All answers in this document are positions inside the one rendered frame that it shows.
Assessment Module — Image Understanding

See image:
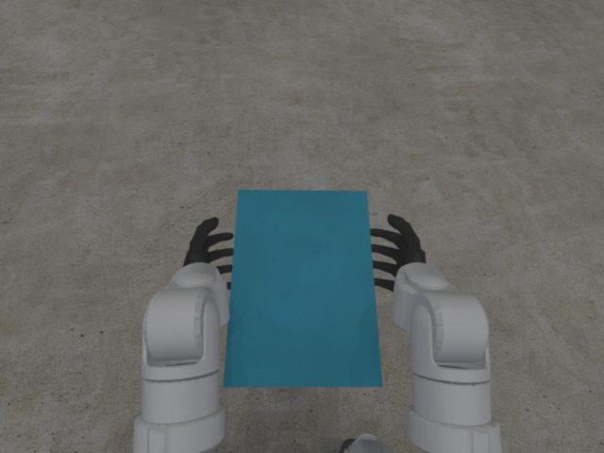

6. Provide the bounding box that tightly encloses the robot left forearm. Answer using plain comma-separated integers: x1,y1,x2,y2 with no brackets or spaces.
133,262,230,453

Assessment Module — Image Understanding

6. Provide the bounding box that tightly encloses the robot right shin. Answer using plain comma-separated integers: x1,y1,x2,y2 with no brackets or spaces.
353,434,377,444

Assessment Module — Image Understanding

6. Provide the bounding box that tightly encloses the left robot hand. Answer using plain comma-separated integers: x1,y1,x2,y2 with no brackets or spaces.
183,217,234,290

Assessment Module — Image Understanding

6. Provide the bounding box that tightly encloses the carton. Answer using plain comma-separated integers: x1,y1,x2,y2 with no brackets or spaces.
223,190,382,387

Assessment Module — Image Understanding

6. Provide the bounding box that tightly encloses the right robot hand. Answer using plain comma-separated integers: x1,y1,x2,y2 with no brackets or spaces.
370,214,426,292

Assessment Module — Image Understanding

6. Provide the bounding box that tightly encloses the robot right forearm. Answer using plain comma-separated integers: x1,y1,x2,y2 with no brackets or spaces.
392,262,502,453

